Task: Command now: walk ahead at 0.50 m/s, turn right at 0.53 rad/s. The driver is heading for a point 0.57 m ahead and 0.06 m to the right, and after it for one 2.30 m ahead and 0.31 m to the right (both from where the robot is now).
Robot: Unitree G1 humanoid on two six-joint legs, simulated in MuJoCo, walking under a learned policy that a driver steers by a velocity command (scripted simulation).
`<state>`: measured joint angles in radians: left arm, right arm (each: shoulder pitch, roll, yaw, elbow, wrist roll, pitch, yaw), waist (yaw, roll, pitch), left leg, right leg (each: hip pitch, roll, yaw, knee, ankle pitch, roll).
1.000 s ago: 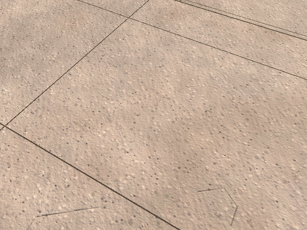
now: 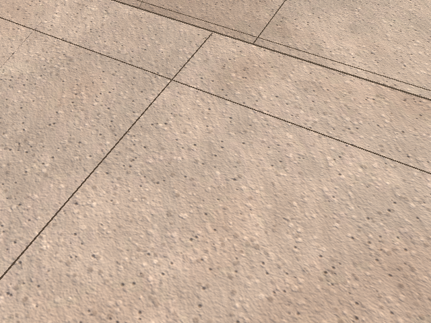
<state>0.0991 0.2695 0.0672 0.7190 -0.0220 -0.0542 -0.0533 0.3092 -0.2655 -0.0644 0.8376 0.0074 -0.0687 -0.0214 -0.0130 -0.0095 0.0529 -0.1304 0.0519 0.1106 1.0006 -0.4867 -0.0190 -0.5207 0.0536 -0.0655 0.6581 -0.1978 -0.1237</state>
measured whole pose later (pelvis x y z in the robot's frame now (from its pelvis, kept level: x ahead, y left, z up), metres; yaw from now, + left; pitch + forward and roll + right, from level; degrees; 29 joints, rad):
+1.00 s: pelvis +0.47 -0.07 +0.02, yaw -22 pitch +2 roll +1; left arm 0.10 0.21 0.02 0.68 0.02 -0.04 -0.02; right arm 0.25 -0.28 -0.03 0.84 0.00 -0.03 -0.01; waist -0.03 0.03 0.02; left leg -0.35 0.03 -0.03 0.94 -0.58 -0.06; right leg -0.42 0.02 -0.01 0.50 -0.12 -0.04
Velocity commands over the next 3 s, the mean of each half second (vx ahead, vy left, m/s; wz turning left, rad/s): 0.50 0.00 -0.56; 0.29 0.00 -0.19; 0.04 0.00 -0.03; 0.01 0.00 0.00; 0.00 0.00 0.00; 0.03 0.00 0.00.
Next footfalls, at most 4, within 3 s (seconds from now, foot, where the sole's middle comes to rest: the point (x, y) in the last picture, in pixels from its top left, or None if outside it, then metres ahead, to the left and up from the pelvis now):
0.42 left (191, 320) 0.44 0.09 -0.75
0.86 right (290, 282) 0.55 -0.20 -0.75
1.16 left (206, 271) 0.59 0.05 -0.75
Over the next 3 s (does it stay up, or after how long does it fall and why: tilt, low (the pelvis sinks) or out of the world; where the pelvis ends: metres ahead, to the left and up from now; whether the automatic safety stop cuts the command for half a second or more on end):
stays up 0.55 -0.07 0.02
